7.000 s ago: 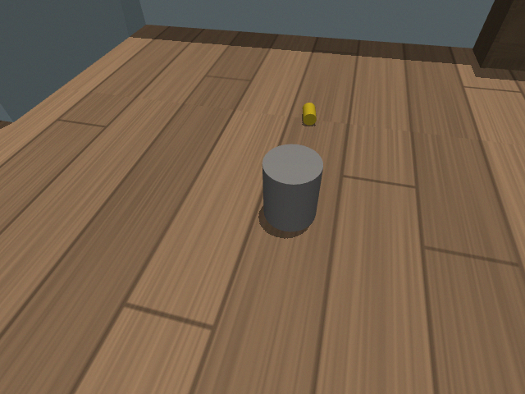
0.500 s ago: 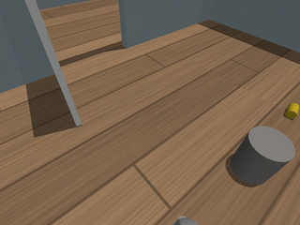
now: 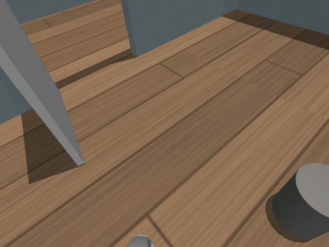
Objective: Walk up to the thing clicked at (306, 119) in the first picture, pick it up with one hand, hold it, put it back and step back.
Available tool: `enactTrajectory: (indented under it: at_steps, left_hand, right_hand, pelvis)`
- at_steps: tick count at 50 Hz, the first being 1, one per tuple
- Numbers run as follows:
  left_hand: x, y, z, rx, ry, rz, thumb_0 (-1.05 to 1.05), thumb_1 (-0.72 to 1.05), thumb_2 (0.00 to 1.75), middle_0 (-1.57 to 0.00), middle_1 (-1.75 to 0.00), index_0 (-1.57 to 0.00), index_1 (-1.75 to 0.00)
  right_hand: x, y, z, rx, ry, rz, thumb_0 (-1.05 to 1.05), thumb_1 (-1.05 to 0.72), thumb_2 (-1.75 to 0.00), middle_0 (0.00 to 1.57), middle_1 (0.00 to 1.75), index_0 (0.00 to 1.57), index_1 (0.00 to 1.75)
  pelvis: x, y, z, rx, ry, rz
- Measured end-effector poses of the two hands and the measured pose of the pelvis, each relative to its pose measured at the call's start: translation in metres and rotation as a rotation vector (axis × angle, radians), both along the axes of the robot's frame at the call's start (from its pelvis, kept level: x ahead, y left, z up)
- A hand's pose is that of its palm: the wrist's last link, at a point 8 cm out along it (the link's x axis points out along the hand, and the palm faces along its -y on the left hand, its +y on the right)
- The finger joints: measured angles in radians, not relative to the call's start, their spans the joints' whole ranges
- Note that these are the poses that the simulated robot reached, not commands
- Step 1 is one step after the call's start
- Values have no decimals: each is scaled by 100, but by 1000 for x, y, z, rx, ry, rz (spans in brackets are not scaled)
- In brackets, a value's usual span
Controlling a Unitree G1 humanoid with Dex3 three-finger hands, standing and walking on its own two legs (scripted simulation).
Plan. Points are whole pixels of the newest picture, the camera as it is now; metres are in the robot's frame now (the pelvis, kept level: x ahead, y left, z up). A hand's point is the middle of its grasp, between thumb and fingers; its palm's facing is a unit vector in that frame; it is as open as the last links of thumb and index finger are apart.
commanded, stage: walk up
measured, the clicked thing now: out of the picture +1.03 -1.28 -0.73
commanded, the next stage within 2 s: none
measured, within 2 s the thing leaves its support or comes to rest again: neither
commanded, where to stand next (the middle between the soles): +0.63 +0.01 m, yaw +2 degrees
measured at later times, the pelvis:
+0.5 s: pelvis +0.22 +0.02 +0.00, yaw +0 degrees
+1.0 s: pelvis +0.39 -0.03 +0.00, yaw +3 degrees
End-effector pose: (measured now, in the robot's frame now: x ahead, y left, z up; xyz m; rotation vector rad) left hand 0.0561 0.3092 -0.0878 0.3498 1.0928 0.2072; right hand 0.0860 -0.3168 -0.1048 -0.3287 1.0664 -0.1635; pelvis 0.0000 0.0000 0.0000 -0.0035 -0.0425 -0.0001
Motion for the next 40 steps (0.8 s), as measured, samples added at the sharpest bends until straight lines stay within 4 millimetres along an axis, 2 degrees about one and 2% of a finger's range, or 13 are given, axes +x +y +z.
enactTrajectory:
  at_steps: [4, 10, 13, 18, 23, 29, 34, 37, 40]
  left_hand:
    - [20, 13, -13, -9, 32, 20, 1, 90, 89, -21, -30, -20, -30]
    - [65, 42, -48, -22, 90, 54, 1, 90, 89, -21, -30, -20, -30]
    - [95, 42, -50, -35, 121, 35, 1, 91, 89, -21, -30, -20, -30]
    - [153, 40, -34, -55, 79, -4, 1, 91, 89, -21, -30, -20, -30]
    - [202, 37, -21, -46, 48, -20, 1, 91, 89, -21, -30, -20, -30]
    - [261, 20, -10, -4, 53, -42, 1, 91, 89, -21, -30, -20, -30]
    - [311, -3, -5, 54, -7, -32, 1, 91, 89, -21, -30, -20, -30]
    - [326, -18, 5, 58, -47, -6, 1, 91, 89, -21, -30, -20, -30]
    - [332, -27, 15, 56, -38, 19, 1, 91, 89, -21, -30, -20, -30]
  right_hand:
    - [50, 7, 4, -22, 10, 40, 0, -90, -90, 20, 30, 20, 30]
    - [125, 31, 1, -65, -11, 81, 0, -90, -90, 20, 30, 20, 30]
    - [146, 41, 8, -61, -51, 50, 0, -90, -90, 20, 30, 20, 30]
    - [156, 47, 21, -48, -28, 1, 0, -90, -90, 21, 30, 20, 30]
    - [166, 37, 19, -40, 30, -18, 0, -90, -90, 21, 30, 20, 30]
    - [192, 7, 0, -14, 68, -51, 0, -90, -90, 21, 30, 20, 30]
    - [236, -23, -31, 4, 100, -51, 0, -90, -90, 21, 30, 20, 30]
    - [268, -26, -34, 23, 115, -17, 1, -90, -90, 20, 30, 20, 30]
    - [303, -27, -28, 44, 94, 4, 1, -90, -90, 20, 30, 20, 30]
  pelvis:
    - [39, 7, -5, -26, 6, 19]
    - [105, 27, -25, 1, 8, 23]
    - [129, 34, -21, -13, 0, 17]
    - [167, 34, -4, -8, -13, 17]
    - [204, 27, 1, 9, -20, 10]
    - [253, 7, -5, 39, -11, 0]
    - [296, -19, -20, 15, -12, 11]
    - [316, -28, -15, 34, -16, 17]
    - [335, -33, -5, 35, -16, 20]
